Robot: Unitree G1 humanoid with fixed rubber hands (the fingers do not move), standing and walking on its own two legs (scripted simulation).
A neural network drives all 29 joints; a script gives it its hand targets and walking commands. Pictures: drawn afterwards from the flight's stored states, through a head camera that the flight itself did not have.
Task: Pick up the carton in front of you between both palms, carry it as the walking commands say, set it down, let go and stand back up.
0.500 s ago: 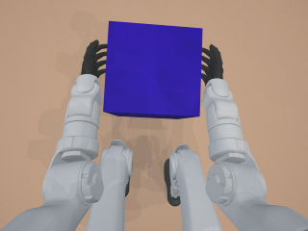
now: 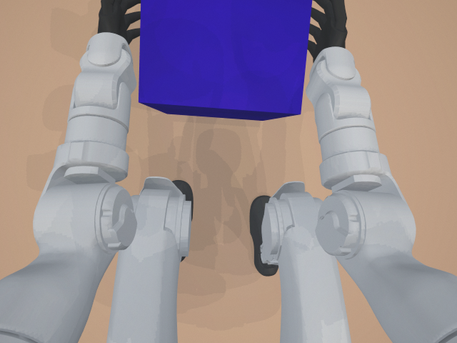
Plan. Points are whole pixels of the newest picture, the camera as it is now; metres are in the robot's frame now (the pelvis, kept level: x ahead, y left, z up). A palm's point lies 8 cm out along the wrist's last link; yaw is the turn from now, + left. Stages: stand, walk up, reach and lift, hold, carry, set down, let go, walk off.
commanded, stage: set down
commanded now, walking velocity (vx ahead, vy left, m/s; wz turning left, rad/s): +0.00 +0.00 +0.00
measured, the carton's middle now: (221, 54) +0.52 +0.04 -0.22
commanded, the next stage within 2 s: none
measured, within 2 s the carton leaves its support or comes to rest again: rests again in 0.60 s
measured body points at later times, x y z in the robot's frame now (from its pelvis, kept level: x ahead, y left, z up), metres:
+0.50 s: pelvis +0.00 +0.00 -0.04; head +0.35 +0.03 +0.24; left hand +0.53 +0.19 -0.20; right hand +0.54 -0.11 -0.20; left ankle +0.12 +0.11 -0.37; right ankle +0.10 -0.12 -0.37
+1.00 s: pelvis -0.01 +0.00 -0.05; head +0.35 +0.02 +0.22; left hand +0.53 +0.20 -0.21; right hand +0.54 -0.11 -0.21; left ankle +0.12 +0.11 -0.37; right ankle +0.10 -0.12 -0.37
